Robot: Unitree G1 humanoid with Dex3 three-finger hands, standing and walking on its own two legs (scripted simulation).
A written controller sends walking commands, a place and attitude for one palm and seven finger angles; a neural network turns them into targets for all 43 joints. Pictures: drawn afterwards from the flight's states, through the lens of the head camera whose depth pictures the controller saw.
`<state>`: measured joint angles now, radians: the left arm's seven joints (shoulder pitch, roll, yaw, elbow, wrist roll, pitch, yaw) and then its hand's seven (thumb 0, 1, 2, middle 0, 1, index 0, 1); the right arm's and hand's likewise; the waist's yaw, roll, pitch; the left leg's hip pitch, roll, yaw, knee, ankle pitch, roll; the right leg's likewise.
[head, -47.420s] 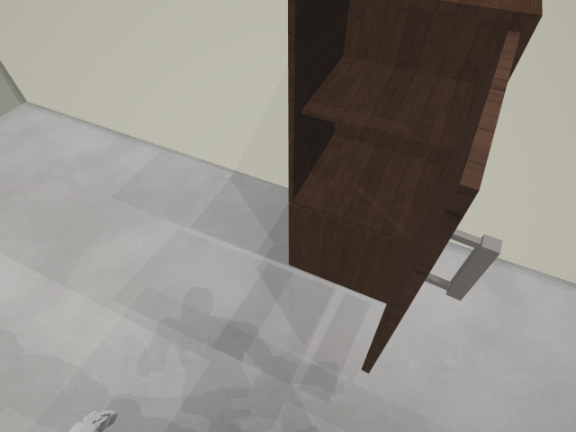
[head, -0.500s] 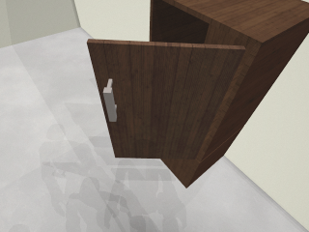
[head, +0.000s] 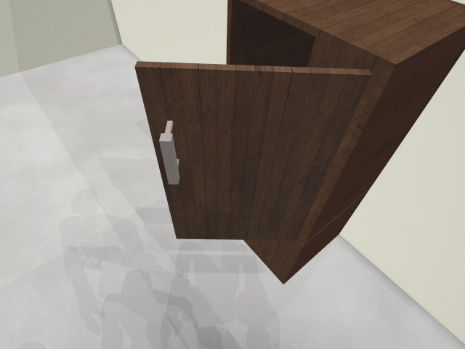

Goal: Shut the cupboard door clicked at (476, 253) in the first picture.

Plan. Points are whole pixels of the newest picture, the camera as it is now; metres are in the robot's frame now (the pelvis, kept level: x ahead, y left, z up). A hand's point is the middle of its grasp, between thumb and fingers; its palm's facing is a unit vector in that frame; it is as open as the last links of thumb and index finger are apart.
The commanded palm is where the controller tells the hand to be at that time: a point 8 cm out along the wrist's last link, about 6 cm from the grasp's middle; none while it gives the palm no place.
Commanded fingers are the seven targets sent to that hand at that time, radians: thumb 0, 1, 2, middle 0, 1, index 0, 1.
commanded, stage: look again from close up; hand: left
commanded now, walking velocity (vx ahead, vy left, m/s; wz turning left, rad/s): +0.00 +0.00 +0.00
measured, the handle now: (171, 153) +0.45 +0.16 +0.06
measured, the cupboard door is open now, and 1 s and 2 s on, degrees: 51 51 51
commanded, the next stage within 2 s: raise the hand and make a fist in 0.32 s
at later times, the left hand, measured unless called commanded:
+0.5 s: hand out of the picture +0.04 +0.16 -0.15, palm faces +0.14 -0.97 -0.22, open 7.2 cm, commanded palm +0.10 +0.19 -0.07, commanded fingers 0.00 0.90 0.90 -0.27 -0.38 -0.27 -0.38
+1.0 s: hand (139, 340) +0.14 +0.16 -0.02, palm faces +0.19 -0.98 -0.02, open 5.4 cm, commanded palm +0.12 +0.20 -0.02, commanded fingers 0.00 0.90 0.90 -0.73 -0.88 -0.73 -0.88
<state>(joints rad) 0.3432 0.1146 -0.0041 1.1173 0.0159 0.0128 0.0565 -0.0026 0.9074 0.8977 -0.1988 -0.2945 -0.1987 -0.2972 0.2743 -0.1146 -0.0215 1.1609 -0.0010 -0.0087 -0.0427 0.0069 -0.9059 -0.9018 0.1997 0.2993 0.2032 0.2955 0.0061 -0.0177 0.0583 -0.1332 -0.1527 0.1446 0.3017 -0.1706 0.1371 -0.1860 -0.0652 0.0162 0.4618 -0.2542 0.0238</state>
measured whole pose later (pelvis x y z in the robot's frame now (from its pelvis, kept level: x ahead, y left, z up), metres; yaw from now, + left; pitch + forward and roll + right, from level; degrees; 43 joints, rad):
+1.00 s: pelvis +0.00 -0.05 -0.09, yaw +7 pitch +12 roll -5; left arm 0.58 0.24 0.08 -0.17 -0.25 -0.49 -0.20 0.02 0.90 0.90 -0.56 -0.69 -0.56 -0.69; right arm 0.15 -0.25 0.02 0.45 0.02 -0.24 0.00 0.01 -0.90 -0.90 0.20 0.30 0.20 0.30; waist 0.06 0.01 -0.14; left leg -0.85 -0.07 -0.01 1.18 -0.54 0.10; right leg -0.81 0.05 -0.16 1.08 -0.49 -0.06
